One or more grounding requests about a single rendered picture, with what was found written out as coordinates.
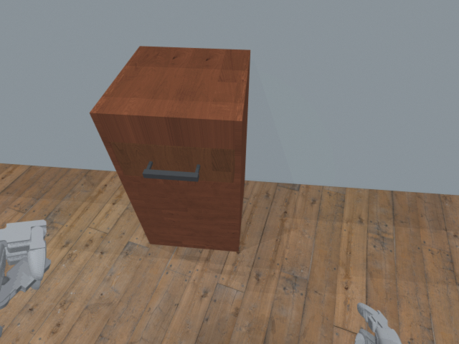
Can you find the right robot hand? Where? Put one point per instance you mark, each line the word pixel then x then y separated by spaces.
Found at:
pixel 378 324

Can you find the left robot hand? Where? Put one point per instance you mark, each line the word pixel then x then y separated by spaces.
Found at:
pixel 22 244

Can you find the handle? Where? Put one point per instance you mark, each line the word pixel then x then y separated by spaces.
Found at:
pixel 171 175

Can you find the cabinet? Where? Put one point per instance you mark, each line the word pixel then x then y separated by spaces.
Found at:
pixel 193 97

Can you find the drawer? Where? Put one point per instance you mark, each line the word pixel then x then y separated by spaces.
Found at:
pixel 216 164

